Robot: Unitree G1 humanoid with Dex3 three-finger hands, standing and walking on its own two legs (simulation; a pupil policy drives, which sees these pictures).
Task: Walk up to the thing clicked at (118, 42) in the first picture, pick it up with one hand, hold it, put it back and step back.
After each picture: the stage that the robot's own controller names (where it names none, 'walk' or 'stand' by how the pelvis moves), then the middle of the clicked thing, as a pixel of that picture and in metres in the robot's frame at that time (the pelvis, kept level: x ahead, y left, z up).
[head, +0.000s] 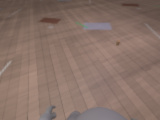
stand; (117, 43) +1.76 -0.60 -0.72
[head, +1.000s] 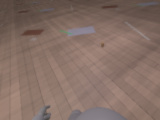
walk; (102, 44) +1.70 -0.10 -0.69
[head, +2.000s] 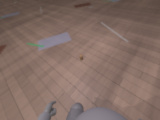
walk; (81, 57) +1.11 +0.31 -0.71
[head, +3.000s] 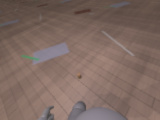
walk; (79, 75) +0.73 +0.31 -0.72
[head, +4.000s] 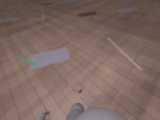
walk; (79, 89) +0.49 +0.23 -0.72
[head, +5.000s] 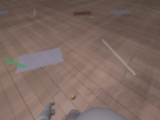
stand; (72, 96) +0.37 +0.23 -0.71
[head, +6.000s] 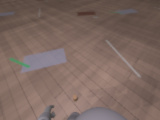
stand; (75, 98) +0.36 +0.21 -0.72
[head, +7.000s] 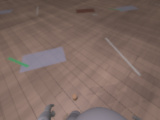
stand; (74, 97) +0.34 +0.22 -0.72
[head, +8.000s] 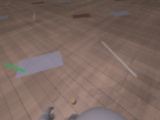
stand; (73, 101) +0.33 +0.23 -0.72
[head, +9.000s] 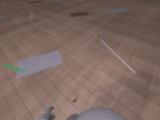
stand; (73, 99) +0.35 +0.24 -0.73
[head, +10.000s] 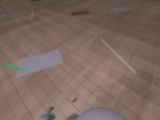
stand; (73, 99) +0.34 +0.24 -0.73
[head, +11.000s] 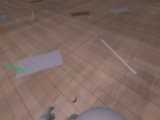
stand; (73, 99) +0.34 +0.24 -0.73
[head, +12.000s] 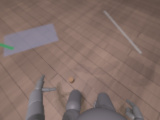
go down; (71, 80) +0.38 +0.22 -0.58
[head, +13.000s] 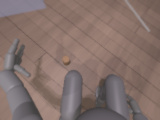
go down; (66, 60) +0.44 +0.24 -0.31
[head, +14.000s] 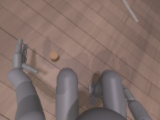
close in; (54, 56) +0.43 +0.26 -0.27
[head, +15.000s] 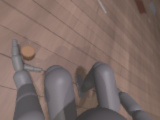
close; (28, 53) +0.42 +0.29 -0.22
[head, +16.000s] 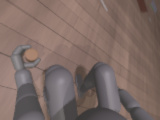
lift; (31, 56) +0.39 +0.27 -0.23
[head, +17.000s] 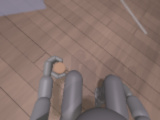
lift; (60, 68) +0.31 +0.24 -0.08
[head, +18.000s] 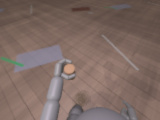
hold; (70, 72) +0.32 +0.16 +0.06
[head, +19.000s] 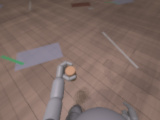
hold; (71, 74) +0.33 +0.16 +0.01
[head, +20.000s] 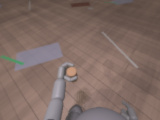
hold; (72, 75) +0.32 +0.15 +0.00
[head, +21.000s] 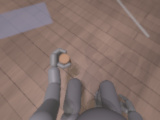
crouch; (65, 60) +0.40 +0.20 -0.07
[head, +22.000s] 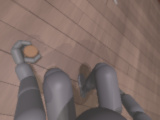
lower; (32, 53) +0.41 +0.26 -0.23
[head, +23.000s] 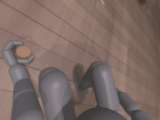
lower; (24, 53) +0.42 +0.28 -0.23
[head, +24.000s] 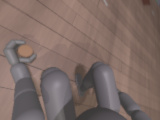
lower; (26, 53) +0.42 +0.28 -0.23
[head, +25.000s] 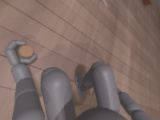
lower; (27, 53) +0.42 +0.28 -0.22
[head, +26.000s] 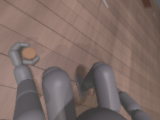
loosen; (30, 55) +0.40 +0.27 -0.23
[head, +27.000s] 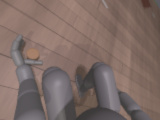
withdraw; (32, 55) +0.41 +0.26 -0.23
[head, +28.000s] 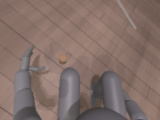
walk; (62, 59) +0.42 +0.22 -0.28
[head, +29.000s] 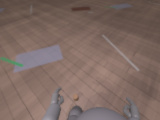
stand; (75, 97) +0.35 +0.17 -0.65
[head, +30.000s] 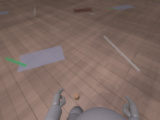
stand; (76, 96) +0.36 +0.18 -0.67
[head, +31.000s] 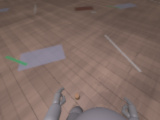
stand; (77, 96) +0.35 +0.17 -0.67
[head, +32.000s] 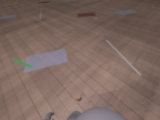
walk; (78, 97) +0.38 +0.17 -0.72
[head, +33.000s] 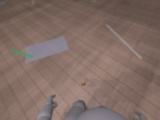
walk; (82, 82) +0.48 +0.14 -0.71
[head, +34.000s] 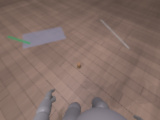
walk; (78, 65) +0.77 +0.14 -0.70
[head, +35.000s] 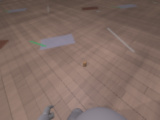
stand; (84, 64) +0.99 +0.17 -0.70
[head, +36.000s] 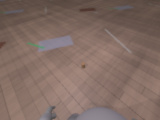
stand; (83, 65) +0.98 +0.17 -0.73
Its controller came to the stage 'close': yes
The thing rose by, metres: 0.72
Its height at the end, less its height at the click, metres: +0.00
